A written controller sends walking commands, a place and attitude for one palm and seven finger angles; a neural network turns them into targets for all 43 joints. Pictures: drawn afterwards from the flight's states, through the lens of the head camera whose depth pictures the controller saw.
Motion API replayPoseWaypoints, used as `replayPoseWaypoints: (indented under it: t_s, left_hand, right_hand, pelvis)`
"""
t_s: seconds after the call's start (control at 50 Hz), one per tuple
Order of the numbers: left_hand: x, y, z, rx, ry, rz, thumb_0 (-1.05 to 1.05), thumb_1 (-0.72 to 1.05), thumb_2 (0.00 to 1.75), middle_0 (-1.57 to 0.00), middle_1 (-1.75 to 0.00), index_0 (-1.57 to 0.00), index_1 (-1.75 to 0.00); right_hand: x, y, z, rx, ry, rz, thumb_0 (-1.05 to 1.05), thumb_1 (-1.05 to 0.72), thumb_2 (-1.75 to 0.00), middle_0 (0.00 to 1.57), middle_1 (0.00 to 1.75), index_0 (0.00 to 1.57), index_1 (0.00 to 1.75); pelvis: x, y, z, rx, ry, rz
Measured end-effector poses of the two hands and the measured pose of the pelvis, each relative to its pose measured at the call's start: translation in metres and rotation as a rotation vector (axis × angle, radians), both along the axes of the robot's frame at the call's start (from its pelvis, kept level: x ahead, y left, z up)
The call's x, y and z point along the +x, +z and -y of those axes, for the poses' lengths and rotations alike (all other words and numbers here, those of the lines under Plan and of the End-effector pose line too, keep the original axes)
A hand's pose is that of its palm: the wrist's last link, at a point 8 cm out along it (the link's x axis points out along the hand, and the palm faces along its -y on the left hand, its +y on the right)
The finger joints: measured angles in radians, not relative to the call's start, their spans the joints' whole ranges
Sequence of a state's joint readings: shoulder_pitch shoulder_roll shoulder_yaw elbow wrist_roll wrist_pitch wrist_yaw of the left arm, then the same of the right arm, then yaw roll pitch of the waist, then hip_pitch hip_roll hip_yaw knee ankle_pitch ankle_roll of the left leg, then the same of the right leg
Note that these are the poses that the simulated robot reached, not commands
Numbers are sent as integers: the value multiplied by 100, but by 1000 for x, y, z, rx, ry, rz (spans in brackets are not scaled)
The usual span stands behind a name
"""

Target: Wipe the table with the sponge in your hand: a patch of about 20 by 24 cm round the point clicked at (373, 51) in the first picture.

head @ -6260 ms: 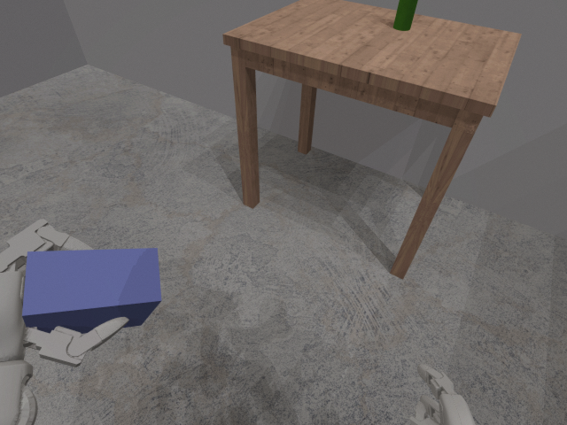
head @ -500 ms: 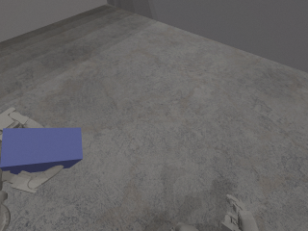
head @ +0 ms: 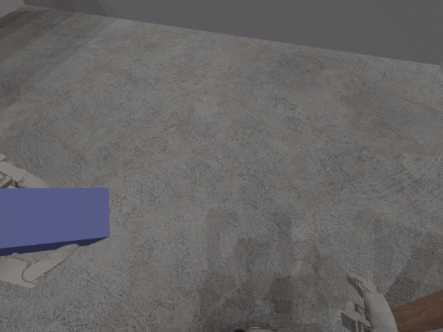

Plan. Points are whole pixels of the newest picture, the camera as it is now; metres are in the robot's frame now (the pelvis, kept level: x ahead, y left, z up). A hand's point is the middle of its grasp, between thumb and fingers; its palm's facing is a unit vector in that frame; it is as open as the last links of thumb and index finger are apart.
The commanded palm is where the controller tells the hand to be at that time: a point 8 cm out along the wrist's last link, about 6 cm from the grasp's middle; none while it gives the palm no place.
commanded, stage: turn to face it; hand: left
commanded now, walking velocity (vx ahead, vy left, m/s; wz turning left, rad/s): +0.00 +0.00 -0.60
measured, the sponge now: (64, 222) +0.22 +0.21 +0.17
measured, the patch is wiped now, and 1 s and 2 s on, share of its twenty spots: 0.00 0.00 0.00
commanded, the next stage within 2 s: none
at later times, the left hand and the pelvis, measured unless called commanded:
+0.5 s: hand (180, 243) +0.20 +0.06 +0.18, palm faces +0.05 -0.82 -0.57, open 9.8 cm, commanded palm +0.15 +0.14 +0.18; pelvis -0.09 -0.07 +0.00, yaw -18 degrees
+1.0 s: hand (224, 301) +0.14 +0.01 +0.18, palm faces -0.09 -0.87 -0.49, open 9.8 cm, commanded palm +0.12 +0.07 +0.18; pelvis -0.17 -0.08 +0.00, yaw -33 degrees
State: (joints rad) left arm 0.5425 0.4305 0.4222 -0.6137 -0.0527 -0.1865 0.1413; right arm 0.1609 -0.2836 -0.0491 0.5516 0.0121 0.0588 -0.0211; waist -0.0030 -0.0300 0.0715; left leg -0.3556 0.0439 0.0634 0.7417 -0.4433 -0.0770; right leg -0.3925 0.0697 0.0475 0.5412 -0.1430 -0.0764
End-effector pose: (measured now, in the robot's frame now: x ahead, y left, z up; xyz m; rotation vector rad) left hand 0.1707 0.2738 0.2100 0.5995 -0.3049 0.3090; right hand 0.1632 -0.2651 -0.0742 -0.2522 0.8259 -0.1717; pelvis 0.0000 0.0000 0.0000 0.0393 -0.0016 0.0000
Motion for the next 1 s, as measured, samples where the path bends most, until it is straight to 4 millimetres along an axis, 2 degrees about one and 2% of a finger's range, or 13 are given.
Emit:
replayPoseWaypoints:
  t_s: [0.08,0.16,0.24,0.3,0.36,0.4,0.48,0.6,0.72,0.78,0.86,0.92,1.0]
  left_hand:
    - [-7,-11,0,-64,-15,44,0,-46,99,-78,-134,-78,-134]
    - [-8,-17,11,-79,-31,38,0,-46,99,-78,-134,-78,-134]
    - [-4,-16,40,-92,-75,16,0,-46,99,-78,-134,-77,-134]
    - [1,-15,72,-49,-132,1,0,-46,99,-78,-134,-77,-134]
    - [7,-15,108,11,-197,1,0,-46,99,-77,-134,-77,-134]
    - [9,-15,129,14,-243,-19,0,-46,99,-77,-134,-77,-134]
    - [5,-7,159,48,-327,-74,0,-46,99,-77,-134,-77,-134]
    - [-4,4,178,81,-375,-84,0,-46,99,-77,-134,-77,-134]
    - [-14,-6,186,-19,-380,-70,0,-46,99,-77,-134,-77,-134]
    - [-22,-12,194,-74,-412,-65,0,-46,99,-77,-134,-77,-134]
    - [-33,-14,202,-98,-482,-39,0,-46,99,-77,-134,-77,-134]
    - [-39,-13,205,-70,-536,-2,0,-46,99,-77,-134,-77,-134]
    - [-45,-10,210,-14,-540,-1,0,-46,99,-77,-134,-77,-134]
  right_hand:
    - [-16,8,0,-22,-11,46,2,-91,-90,20,30,19,30]
    - [-34,7,-11,41,-32,95,1,-91,-90,20,30,19,30]
    - [-57,-5,-21,143,-41,104,1,-91,-90,20,30,20,30]
    - [-78,-20,-18,208,-56,100,1,-90,-89,20,30,20,30]
    - [-103,-41,-1,247,-83,78,1,-90,-89,20,30,20,30]
    - [-123,-51,17,245,-127,26,1,-90,-89,21,30,20,30]
    - [-165,-49,56,201,-250,-47,2,-90,-89,20,30,20,30]
    - [-214,-28,105,114,-385,-61,2,-91,-89,20,30,20,30]
    - [-241,-5,130,49,-428,-18,2,-91,-90,20,30,19,30]
    - [-248,5,132,31,-429,6,2,-91,-90,20,30,19,30]
    - [-258,13,125,24,-430,44,1,-91,-90,20,30,19,30]
    - [-269,10,114,30,-442,79,1,-91,-90,20,30,20,30]
    - [-288,-2,97,100,-485,124,1,-91,-90,20,30,20,30]
  pelvis:
    - [-14,-5,-1,0,-37,8]
    - [-28,-4,6,-12,-88,32]
    - [-39,-1,18,-41,-148,28]
    - [-50,-6,35,-45,-194,17]
    - [-64,-16,55,-56,-218,22]
    - [-73,-15,62,-41,-235,22]
    - [-86,-5,72,-10,-295,16]
    - [-100,5,85,17,-367,0]
    - [-117,8,91,30,-428,-12]
    - [-127,8,90,34,-456,-20]
    - [-142,6,84,31,-494,-36]
    - [-156,-1,79,17,-516,-26]
    - [-169,-4,81,6,-579,3]
